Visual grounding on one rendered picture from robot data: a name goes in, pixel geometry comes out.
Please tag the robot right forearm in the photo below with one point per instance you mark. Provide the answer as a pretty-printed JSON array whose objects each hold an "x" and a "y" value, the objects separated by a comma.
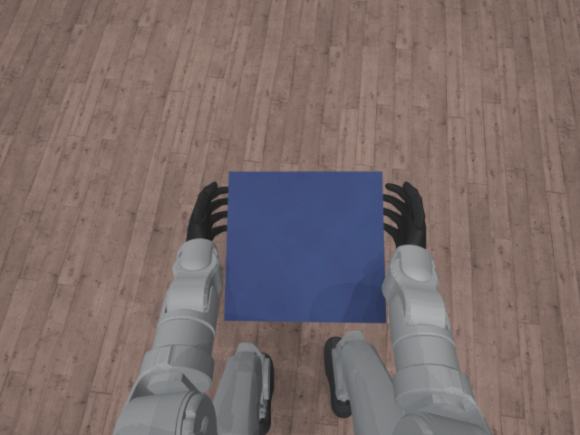
[{"x": 428, "y": 377}]

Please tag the right robot hand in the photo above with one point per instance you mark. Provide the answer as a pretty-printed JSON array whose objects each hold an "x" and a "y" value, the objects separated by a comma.
[{"x": 411, "y": 223}]

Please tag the right robot upper arm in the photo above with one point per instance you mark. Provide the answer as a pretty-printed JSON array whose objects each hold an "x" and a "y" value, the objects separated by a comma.
[{"x": 424, "y": 423}]

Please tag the right robot thigh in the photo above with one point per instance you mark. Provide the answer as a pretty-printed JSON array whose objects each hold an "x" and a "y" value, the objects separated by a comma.
[{"x": 359, "y": 370}]

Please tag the carton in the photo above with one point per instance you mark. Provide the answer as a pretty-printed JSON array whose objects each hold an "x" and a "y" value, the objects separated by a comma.
[{"x": 305, "y": 246}]

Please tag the robot left forearm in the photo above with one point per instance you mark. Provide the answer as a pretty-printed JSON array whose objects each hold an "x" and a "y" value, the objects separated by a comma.
[{"x": 180, "y": 358}]

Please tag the left robot hand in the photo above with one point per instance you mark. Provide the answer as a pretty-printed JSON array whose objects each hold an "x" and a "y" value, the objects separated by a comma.
[{"x": 201, "y": 220}]

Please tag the left robot upper arm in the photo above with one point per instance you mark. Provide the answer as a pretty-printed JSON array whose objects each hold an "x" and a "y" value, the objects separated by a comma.
[{"x": 174, "y": 413}]

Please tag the robot right foot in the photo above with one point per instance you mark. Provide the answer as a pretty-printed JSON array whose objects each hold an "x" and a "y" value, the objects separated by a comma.
[{"x": 341, "y": 408}]

